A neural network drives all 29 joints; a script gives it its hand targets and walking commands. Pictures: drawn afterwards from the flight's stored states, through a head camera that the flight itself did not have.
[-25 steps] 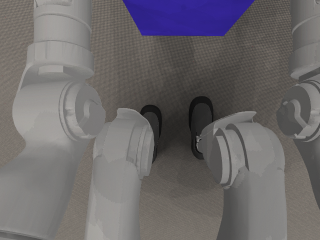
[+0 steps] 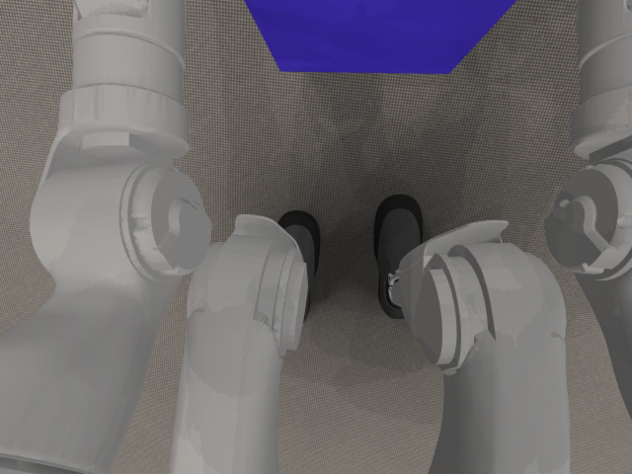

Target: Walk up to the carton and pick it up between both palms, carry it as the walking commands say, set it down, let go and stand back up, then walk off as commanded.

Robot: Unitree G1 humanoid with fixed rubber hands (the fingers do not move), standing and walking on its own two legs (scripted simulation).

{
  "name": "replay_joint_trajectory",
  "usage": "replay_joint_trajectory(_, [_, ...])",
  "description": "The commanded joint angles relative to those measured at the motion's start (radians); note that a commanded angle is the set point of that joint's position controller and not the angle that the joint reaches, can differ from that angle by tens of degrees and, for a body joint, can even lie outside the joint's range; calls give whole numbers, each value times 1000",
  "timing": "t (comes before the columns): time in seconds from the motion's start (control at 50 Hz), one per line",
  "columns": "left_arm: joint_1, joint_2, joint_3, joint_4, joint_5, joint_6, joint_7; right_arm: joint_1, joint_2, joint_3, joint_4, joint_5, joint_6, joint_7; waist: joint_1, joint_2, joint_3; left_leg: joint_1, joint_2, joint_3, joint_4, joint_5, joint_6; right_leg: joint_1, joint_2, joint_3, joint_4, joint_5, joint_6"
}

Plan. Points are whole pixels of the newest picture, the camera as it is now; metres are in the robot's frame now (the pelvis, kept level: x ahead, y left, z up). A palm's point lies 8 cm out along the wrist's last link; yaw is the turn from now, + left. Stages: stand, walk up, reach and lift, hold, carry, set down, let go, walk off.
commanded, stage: set down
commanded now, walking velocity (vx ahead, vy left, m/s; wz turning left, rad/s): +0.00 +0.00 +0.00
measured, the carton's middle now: out of the picture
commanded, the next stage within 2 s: none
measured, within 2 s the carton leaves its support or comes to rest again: neither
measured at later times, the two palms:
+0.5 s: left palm out of the picture +0.56 +0.12 -0.21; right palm out of the picture +0.56 -0.19 -0.22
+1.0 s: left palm out of the picture +0.55 +0.14 -0.22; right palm out of the picture +0.54 -0.21 -0.23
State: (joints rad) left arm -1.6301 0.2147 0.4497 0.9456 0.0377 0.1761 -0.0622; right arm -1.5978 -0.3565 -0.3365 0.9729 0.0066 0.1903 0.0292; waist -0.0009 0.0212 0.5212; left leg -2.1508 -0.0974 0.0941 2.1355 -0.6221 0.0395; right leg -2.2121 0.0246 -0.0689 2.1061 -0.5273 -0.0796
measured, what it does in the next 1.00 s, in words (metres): stands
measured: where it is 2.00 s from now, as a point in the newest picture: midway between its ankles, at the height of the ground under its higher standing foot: (344, 282)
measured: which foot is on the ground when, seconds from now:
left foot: down 0.00-1.00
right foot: down 0.00-1.00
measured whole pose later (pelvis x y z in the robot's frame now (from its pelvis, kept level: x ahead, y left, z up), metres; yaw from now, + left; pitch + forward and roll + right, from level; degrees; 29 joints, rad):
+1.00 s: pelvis +0.01 +0.00 -0.01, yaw +0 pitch +35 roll +1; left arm -1.51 0.29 0.14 1.00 -0.14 0.15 0.15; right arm -1.50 -0.38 -0.35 1.03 0.08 0.11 -0.10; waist 0.00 0.02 0.53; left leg -2.16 -0.10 0.10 2.20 -0.66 0.04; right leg -2.22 0.02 -0.08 2.16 -0.56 -0.08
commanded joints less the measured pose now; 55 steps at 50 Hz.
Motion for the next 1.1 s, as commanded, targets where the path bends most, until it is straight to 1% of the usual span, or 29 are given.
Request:
replay_joint_trajectory(0.0, [-187,-809,-300,128,91,123,-160,-270,869,177,64,-60,75,202,-48,12,-873,269,-24,-138,-71,150,2,546,60,123,-40,161,16])
replay_joint_trajectory(0.04, [-173,-804,-298,141,89,125,-162,-236,852,164,90,-78,80,200,-77,1,-864,249,-22,-145,-72,133,-2,550,55,123,-41,155,18])
replay_joint_trajectory(0.12, [-194,-794,-318,118,87,117,-151,-234,845,163,82,-77,77,204,-71,26,-872,281,-22,-144,-61,153,-9,523,55,124,-31,159,18])
replay_joint_trajectory(0.16, [-176,-791,-308,146,92,120,-149,-236,831,167,74,-82,74,198,-70,8,-865,279,-24,-143,-58,145,-7,531,55,126,-37,151,20])
replay_joint_trajectory(0.18, [-178,-768,-304,137,90,119,-147,-228,804,152,75,-85,72,193,-83,17,-871,276,-19,-141,-54,137,-10,538,52,128,-37,145,21])
replay_joint_trajectory(0.24, [-175,-684,-292,124,102,107,-127,-217,748,123,93,-90,66,182,-67,23,-871,285,-18,-141,-60,130,-14,525,50,123,-31,134,28])
replay_joint_trajectory(0.26, [-175,-677,-292,125,95,104,-124,-217,719,126,83,-93,60,175,-82,18,-882,286,-18,-146,-57,130,-14,536,50,121,-27,138,29])
replay_joint_trajectory(0.32, [-175,-575,-280,104,100,86,-96,-203,636,98,87,-100,45,152,-74,16,-897,308,-15,-146,-55,138,-20,536,48,116,-18,147,37])
replay_joint_trajectory(0.34, [-179,-540,-282,95,99,80,-87,-185,590,84,99,-98,38,140,-78,39,-897,309,-9,-143,-53,131,-26,544,47,123,-23,144,34])
replay_joint_trajectory(0.36, [-160,-509,-274,106,93,76,-74,-187,560,83,95,-103,31,130,-81,13,-910,323,-12,-151,-56,141,-22,547,45,115,-23,149,40])
replay_joint_trajectory(0.4, [-178,-370,-271,52,78,45,-35,-169,417,60,74,-103,2,86,-95,20,-958,337,-6,-148,-42,179,-34,579,43,118,-10,201,43])
replay_joint_trajectory(0.44, [-172,-173,-257,23,56,11,24,-182,234,59,30,-76,-39,22,-90,11,-1046,363,-2,-150,-34,232,-38,649,39,119,0,274,55])
replay_joint_trajectory(0.5, [-228,120,-272,-70,-32,-54,124,-247,-58,71,-61,-23,-108,-87,-114,1,-1264,443,-2,-158,-2,357,-50,784,29,136,28,444,65])
replay_joint_trajectory(0.54, [-336,216,-312,-183,-137,-85,177,-346,-126,109,-157,48,-141,-136,-135,-55,-1517,470,-2,-151,23,465,-53,944,23,155,59,633,69])
replay_joint_trajectory(0.58, [-366,275,-346,-227,-212,-109,206,-365,-156,115,-183,126,-156,-159,-123,-106,-1692,352,13,-135,13,476,-44,1140,5,193,86,786,59])
replay_joint_trajectory(0.62, [-332,286,-368,-173,-238,-111,219,-319,-156,111,-107,154,-148,-159,-118,-110,-1668,272,22,-136,-16,434,-35,1141,-2,202,82,780,53])
replay_joint_trajectory(0.64, [-298,265,-385,-105,-244,-104,216,-282,-168,116,-31,150,-144,-151,-133,-102,-1606,254,23,-136,-17,426,-42,1086,-4,186,81,750,56])
replay_joint_trajectory(0.68, [-248,249,-384,-3,-232,-93,215,-256,-175,124,61,142,-132,-140,-112,-73,-1503,277,29,-141,-28,408,-43,936,-4,168,65,635,59])
replay_joint_trajectory(0.7, [-246,263,-366,-5,-216,-91,215,-257,-197,108,59,129,-135,-136,-103,-48,-1479,314,28,-144,-28,413,-49,857,1,155,64,584,61])
replay_joint_trajectory(0.72, [-231,272,-354,8,-211,-87,213,-263,-203,111,52,122,-137,-134,-92,-55,-1458,324,28,-147,-28,414,-50,830,2,154,59,561,59])
replay_joint_trajectory(0.76, [-222,283,-343,14,-209,-86,210,-271,-239,94,29,105,-148,-134,-94,-50,-1466,309,32,-145,-22,408,-54,834,-2,151,67,565,57])
replay_joint_trajectory(0.84, [-239,287,-355,-59,-239,-85,204,-333,-289,105,-88,117,-164,-136,-109,-80,-1588,307,31,-139,-20,423,-50,942,-7,158,75,638,51])
replay_joint_trajectory(0.88, [-255,286,-371,-160,-261,-80,211,-338,-280,113,-176,141,-157,-139,-115,-79,-1728,381,23,-136,-25,461,-49,1016,-5,149,70,686,49])
replay_joint_trajectory(0.9, [-252,297,-363,-186,-261,-76,216,-333,-279,118,-219,151,-149,-140,-112,-104,-1794,412,24,-135,-25,462,-44,1057,-8,145,63,697,58])
replay_joint_trajectory(0.92, [-265,319,-356,-259,-258,-70,224,-325,-281,117,-251,162,-136,-143,-103,-76,-1880,481,21,-124,-24,488,-48,1083,0,140,61,717,59])
replay_joint_trajectory(0.96, [-272,323,-355,-371,-259,-55,238,-288,-261,133,-294,195,-103,-145,-100,-72,-2005,576,12,-118,-39,515,-44,1149,6,129,46,738,57])
replay_joint_trajectory(0.98, [-281,309,-372,-437,-268,-41,243,-270,-257,144,-323,199,-84,-147,-110,-56,-2079,639,6,-114,-47,530,-46,1182,12,124,32,749,55])
replay_joint_trajectory(1.02, [-282,305,-389,-503,-270,-5,253,-232,-256,152,-346,207,-41,-148,-128,-46,-2158,725,5,-117,-63,524,-41,1202,16,110,12,739,55])
replay_joint_trajectory(1.08, [-240,308,-373,-535,-257,58,266,-192,-266,146,-383,193,18,-150,-123,-41,-2186,785,1,-106,-91,485,-40,1189,24,99,-35,676,59])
